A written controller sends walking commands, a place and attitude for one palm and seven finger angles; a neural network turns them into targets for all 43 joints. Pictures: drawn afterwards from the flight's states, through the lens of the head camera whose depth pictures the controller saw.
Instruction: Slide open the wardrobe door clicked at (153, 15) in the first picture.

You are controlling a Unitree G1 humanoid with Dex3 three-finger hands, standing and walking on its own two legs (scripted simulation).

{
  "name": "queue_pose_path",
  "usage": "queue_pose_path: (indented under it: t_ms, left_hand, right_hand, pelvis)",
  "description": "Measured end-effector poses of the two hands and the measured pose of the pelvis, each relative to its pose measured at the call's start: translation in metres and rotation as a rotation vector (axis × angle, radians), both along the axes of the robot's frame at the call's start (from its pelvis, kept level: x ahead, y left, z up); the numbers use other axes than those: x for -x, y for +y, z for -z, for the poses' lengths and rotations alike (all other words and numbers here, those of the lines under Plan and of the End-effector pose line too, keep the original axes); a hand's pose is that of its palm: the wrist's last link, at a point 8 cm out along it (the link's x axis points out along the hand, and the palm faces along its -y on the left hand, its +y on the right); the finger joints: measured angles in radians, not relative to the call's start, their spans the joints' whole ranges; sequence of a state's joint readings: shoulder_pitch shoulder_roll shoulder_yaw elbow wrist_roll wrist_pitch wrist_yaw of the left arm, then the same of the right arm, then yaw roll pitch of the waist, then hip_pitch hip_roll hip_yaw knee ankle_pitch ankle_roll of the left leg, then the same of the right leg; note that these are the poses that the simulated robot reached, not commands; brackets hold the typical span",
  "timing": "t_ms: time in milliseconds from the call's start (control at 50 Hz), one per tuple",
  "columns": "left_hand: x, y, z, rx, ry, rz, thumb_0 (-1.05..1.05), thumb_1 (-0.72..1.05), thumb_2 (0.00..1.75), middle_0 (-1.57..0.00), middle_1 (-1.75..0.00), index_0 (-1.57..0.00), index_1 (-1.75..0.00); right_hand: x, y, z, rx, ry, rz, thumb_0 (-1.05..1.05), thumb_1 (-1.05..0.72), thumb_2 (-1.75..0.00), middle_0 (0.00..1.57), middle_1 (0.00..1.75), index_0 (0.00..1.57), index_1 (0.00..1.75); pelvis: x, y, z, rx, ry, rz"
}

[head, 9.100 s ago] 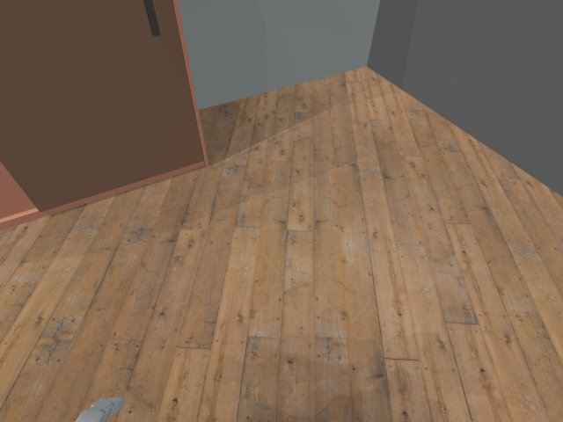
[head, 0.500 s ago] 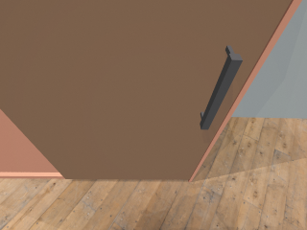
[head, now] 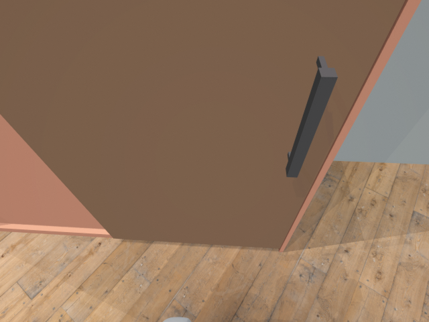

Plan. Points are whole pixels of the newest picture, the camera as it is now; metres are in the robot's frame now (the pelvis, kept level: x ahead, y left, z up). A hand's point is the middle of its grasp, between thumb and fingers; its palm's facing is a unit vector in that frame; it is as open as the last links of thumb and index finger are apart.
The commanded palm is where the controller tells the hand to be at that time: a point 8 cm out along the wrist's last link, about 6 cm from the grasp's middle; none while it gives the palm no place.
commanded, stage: come to a stop and stand still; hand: right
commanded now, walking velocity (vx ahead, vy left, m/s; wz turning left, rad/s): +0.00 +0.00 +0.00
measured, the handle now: (304, 125) +0.48 -0.13 +0.09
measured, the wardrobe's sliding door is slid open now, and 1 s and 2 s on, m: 0.00 0.00 0.00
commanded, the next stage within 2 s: look again from close up in 0.32 s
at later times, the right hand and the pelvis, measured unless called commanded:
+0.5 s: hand out of the picture +0.02 -0.15 -0.17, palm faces +0.00 +0.97 -0.25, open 7.3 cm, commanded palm none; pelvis -0.01 +0.03 -0.01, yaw +1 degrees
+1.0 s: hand out of the picture -0.04 -0.12 -0.18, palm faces +0.02 +0.98 -0.19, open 7.4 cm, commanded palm none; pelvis -0.03 +0.04 -0.01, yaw +0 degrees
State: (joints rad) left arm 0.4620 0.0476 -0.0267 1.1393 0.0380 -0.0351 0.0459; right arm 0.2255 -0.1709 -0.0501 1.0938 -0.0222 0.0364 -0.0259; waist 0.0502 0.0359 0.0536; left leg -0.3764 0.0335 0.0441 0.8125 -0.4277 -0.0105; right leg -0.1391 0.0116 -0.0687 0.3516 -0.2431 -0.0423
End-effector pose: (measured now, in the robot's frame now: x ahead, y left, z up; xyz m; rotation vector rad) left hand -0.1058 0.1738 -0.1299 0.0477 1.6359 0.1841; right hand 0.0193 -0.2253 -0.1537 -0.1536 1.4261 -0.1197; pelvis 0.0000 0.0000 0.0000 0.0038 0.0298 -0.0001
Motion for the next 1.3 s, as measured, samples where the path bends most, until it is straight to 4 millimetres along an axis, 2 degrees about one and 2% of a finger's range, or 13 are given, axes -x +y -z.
queue_pose_path:
  t_ms: [40,100,160,240,300,420,520,660,760,860,960,1300]
  left_hand:
    - [0.003,0.006,0.005,0.014,0.018,-0.012,0.0,0.9,0.9,-0.2,-0.3,-0.2,-0.3]
    - [-0.004,0.021,0.027,0.027,0.01,-0.021,0.0,0.9,0.9,-0.2,-0.3,-0.2,-0.3]
    - [-0.03,0.033,0.038,0.02,-0.074,-0.021,0.0,0.9,0.9,-0.2,-0.3,-0.2,-0.3]
    - [-0.074,0.046,0.042,0.001,-0.216,0.012,0.0,0.9,0.9,-0.2,-0.3,-0.19,-0.3]
    - [-0.1,0.057,0.044,-0.018,-0.29,0.048,0.01,0.91,0.9,-0.2,-0.3,-0.19,-0.3]
    - [-0.119,0.079,0.039,-0.039,-0.362,0.073,0.01,0.93,0.9,-0.2,-0.3,-0.19,-0.3]
    - [-0.11,0.084,0.035,-0.029,-0.348,0.086,0.01,0.92,0.9,-0.2,-0.3,-0.19,-0.3]
    - [-0.076,0.08,0.035,-0.003,-0.244,0.087,0.0,0.91,0.9,-0.2,-0.3,-0.19,-0.3]
    - [-0.052,0.076,0.034,0.009,-0.175,0.076,0.0,0.91,0.9,-0.2,-0.3,-0.19,-0.3]
    - [-0.038,0.07,0.032,0.013,-0.14,0.066,0.0,0.91,0.9,-0.2,-0.3,-0.19,-0.3]
    - [-0.034,0.065,0.03,0.013,-0.137,0.061,0.0,0.9,0.9,-0.2,-0.3,-0.19,-0.3]
    - [-0.059,0.053,0.03,0.007,-0.204,0.073,0.0,0.9,0.9,-0.2,-0.3,-0.19,-0.3]
  right_hand:
    - [-0.012,0.004,-0.001,0.018,-0.028,-0.02,0.02,-0.96,-0.89,0.2,0.3,0.2,0.3]
    - [-0.025,0.009,0.007,0.048,-0.082,-0.057,0.01,-0.94,-0.89,0.2,0.3,0.2,0.3]
    - [-0.031,0.013,0.003,0.064,-0.092,-0.08,0.01,-0.95,-0.89,0.2,0.3,0.2,0.3]
    - [-0.036,0.017,-0.003,0.072,-0.141,-0.055,0.0,-0.95,-0.89,0.2,0.3,0.2,0.3]
    - [-0.035,0.02,-0.007,0.079,-0.175,-0.038,0.0,-0.94,-0.89,0.2,0.3,0.2,0.3]
    - [-0.016,0.024,-0.014,0.087,-0.174,-0.027,0.0,-0.94,-0.89,0.2,0.3,0.2,0.3]
    - [0.012,0.03,-0.014,0.075,-0.117,-0.016,0.0,-0.93,-0.89,0.2,0.3,0.2,0.3]
    - [0.049,0.043,-0.012,0.047,-0.034,0.012,0.0,-0.91,-0.89,0.2,0.3,0.2,0.3]
    - [0.063,0.05,-0.01,0.03,0.0,0.025,0.0,-0.91,-0.89,0.2,0.3,0.2,0.3]
    - [0.066,0.053,-0.008,0.018,0.005,0.029,0.0,-0.91,-0.89,0.2,0.3,0.2,0.3]
    - [0.061,0.053,-0.006,0.009,-0.01,0.027,0.0,-0.91,-0.89,0.2,0.3,0.2,0.3]
    - [0.05,0.035,-0.005,0.023,-0.038,0.027,0.0,-0.91,-0.89,0.2,0.3,0.2,0.3]
  pelvis:
    - [0.0,0.005,0.003,0.002,0.006,-0.003]
    - [0.0,0.012,0.019,0.014,0.018,-0.031]
    - [-0.001,0.013,0.019,0.002,-0.008,-0.025]
    - [-0.005,0.018,0.017,0.01,-0.035,-0.017]
    - [-0.002,0.02,0.017,0.012,-0.055,-0.019]
    - [0.006,0.026,0.013,0.02,-0.074,-0.022]
    - [0.013,0.033,0.01,0.022,-0.074,-0.022]
    - [0.02,0.038,0.008,0.019,-0.067,-0.015]
    - [0.022,0.04,0.007,0.017,-0.065,-0.01]
    - [0.024,0.039,0.006,0.015,-0.064,-0.008]
    - [0.025,0.037,0.006,0.014,-0.061,-0.007]
    - [0.024,0.026,0.006,0.015,-0.057,-0.009]
